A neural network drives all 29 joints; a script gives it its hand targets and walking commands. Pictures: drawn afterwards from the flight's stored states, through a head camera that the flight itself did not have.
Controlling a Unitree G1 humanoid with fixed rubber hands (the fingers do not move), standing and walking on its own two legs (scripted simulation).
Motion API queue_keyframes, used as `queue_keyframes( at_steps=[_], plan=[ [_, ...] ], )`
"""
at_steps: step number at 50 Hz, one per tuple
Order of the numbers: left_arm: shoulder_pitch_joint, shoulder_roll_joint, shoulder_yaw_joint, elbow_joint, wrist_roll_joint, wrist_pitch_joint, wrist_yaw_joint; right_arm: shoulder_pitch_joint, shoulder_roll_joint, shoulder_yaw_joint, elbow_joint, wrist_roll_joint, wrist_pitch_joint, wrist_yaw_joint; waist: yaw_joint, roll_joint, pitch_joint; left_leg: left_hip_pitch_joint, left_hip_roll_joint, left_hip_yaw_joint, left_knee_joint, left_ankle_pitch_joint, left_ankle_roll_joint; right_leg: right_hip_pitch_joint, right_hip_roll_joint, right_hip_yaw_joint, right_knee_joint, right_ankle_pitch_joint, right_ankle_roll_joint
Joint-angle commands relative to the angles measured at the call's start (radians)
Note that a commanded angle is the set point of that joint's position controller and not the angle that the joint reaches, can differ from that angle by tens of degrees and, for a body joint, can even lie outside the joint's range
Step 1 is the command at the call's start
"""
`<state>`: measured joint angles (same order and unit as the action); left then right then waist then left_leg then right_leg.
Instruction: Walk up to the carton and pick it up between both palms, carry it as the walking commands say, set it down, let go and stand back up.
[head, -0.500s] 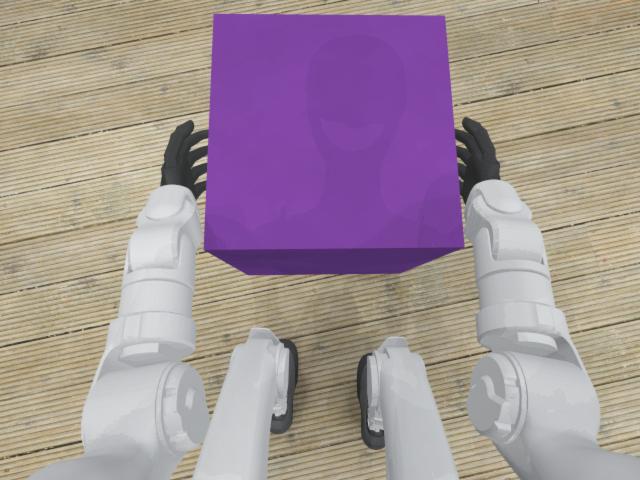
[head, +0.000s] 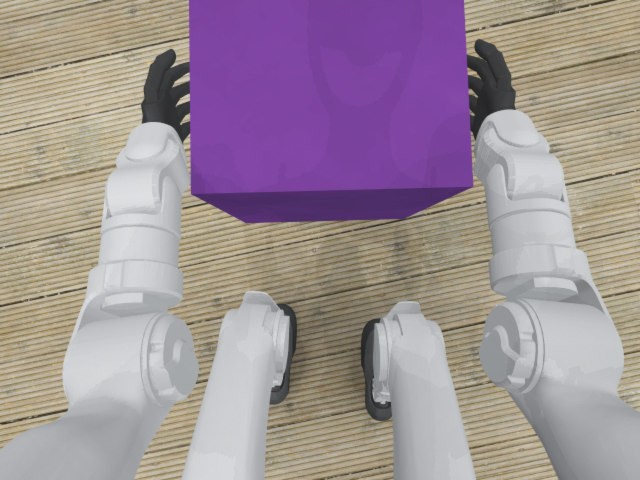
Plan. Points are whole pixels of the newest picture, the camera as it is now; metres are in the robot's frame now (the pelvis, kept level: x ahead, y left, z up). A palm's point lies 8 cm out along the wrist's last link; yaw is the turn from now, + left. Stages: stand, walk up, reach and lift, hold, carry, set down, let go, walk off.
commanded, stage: set down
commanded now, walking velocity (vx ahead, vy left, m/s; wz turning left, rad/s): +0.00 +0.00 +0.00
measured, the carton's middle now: (324, 108) +0.56 +0.03 -0.19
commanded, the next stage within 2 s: none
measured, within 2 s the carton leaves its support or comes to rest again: rests again in 1.40 s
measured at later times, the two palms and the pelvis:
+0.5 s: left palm (197, 133) +0.52 +0.20 -0.21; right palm (453, 119) +0.56 -0.15 -0.21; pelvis -0.02 +0.00 -0.05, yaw -1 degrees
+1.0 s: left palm (213, 132) +0.54 +0.20 -0.27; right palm (444, 120) +0.58 -0.16 -0.27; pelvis -0.01 +0.00 -0.10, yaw -1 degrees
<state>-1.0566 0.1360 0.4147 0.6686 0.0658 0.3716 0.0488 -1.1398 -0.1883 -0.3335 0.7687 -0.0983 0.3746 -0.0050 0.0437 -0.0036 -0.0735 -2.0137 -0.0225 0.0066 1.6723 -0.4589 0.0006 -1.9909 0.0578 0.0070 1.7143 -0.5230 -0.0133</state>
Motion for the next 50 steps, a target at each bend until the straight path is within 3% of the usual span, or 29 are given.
queue_keyframes(
  at_steps=[1, 10, 15, 18, 22, 23, 29, 34, 40, 45, 50],
  plan=[
    [-0.841, -0.865, -0.484, -0.168, -0.163, -0.058, -0.236, -0.707, 0.936, 0.449, -0.156, 0.167, -0.062, 0.212, 0.021, -0.044, -1.243, 0.667, -0.112, 0.043, -0.035, 0.355, -0.011, 0.533, 0.089, -0.018, -0.118, 0.332, 0.019],
    [-0.933, -0.82, -0.491, -0.185, -0.192, -0.064, -0.22, -0.786, 0.886, 0.454, -0.155, 0.186, -0.064, 0.209, 0.025, -0.042, -1.293, 0.668, -0.108, 0.045, 0.045, 0.373, -0.011, 0.487, 0.086, -0.026, -0.036, 0.334, 0.012],
    [-1.022, -0.772, -0.508, -0.222, -0.224, -0.065, -0.205, -0.881, 0.839, 0.479, -0.195, 0.221, -0.06, 0.2, 0.042, -0.046, -1.435, 0.72, -0.103, 0.051, 0.095, 0.384, -0.008, 0.528, 0.081, -0.031, 0.016, 0.34, 0.003],
    [-1.087, -0.716, -0.521, -0.278, -0.253, -0.06, -0.189, -0.961, 0.788, 0.514, -0.255, 0.259, -0.053, 0.186, 0.059, -0.05, -1.628, 0.801, -0.098, 0.059, 0.127, 0.413, -0.008, 0.643, 0.076, -0.03, 0.05, 0.379, -0.003],
    [-1.092, -0.591, -0.53, -0.362, -0.284, -0.036, -0.164, -1.016, 0.674, 0.564, -0.335, 0.303, -0.037, 0.156, 0.102, -0.068, -1.897, 0.927, -0.094, 0.087, 0.153, 0.452, -0.004, 0.938, 0.075, -0.013, 0.089, 0.479, -0.008],
    [-1.132, -0.58, -0.515, -0.318, -0.282, -0.036, -0.166, -1.034, 0.686, 0.586, -0.292, 0.308, -0.029, 0.15, 0.118, -0.076, -1.846, 0.927, -0.089, 0.09, 0.17, 0.493, 0.0, 0.95, 0.078, -0.019, 0.105, 0.506, 0.002],
    [-1.261, -0.585, -0.511, -0.341, -0.308, -0.069, -0.157, -1.12, 0.658, 0.551, -0.296, 0.326, -0.068, 0.133, 0.072, -0.036, -1.632, 0.823, -0.083, 0.052, 0.219, 0.452, 0.004, 0.731, 0.072, -0.012, 0.156, 0.441, -0.018],
    [-1.268, -0.605, -0.456, -0.157, -0.282, -0.101, -0.167, -1.07, 0.625, 0.433, -0.068, 0.26, -0.094, 0.145, 0.016, -0.016, -1.246, 0.687, -0.083, 0.041, 0.227, 0.321, 0.006, 0.552, 0.072, -0.019, 0.167, 0.291, -0.033],
    [-1.196, -0.633, -0.385, 0.006, -0.222, -0.076, -0.217, -1.022, 0.674, 0.375, 0.081, 0.213, -0.074, 0.205, 0.034, -0.011, -0.976, 0.609, -0.074, 0.055, 0.252, 0.236, 0.006, 0.445, 0.058, -0.025, 0.191, 0.174, -0.033],
    [-1.241, -0.642, -0.403, -0.07, -0.246, -0.078, -0.22, -1.095, 0.701, 0.444, -0.022, 0.269, -0.077, 0.222, 0.069, -0.026, -1.14, 0.677, -0.066, 0.057, 0.303, 0.359, 0.001, 0.512, 0.052, -0.026, 0.24, 0.287, -0.021],
    [-1.323, -0.568, -0.462, -0.239, -0.322, -0.108, -0.172, -1.198, 0.667, 0.564, -0.233, 0.381, -0.11, 0.172, 0.09, -0.067, -1.514, 0.785, -0.066, 0.048, 0.361, 0.564, 0.005, 0.705, 0.058, -0.021, 0.309, 0.54, -0.009]
  ],
)
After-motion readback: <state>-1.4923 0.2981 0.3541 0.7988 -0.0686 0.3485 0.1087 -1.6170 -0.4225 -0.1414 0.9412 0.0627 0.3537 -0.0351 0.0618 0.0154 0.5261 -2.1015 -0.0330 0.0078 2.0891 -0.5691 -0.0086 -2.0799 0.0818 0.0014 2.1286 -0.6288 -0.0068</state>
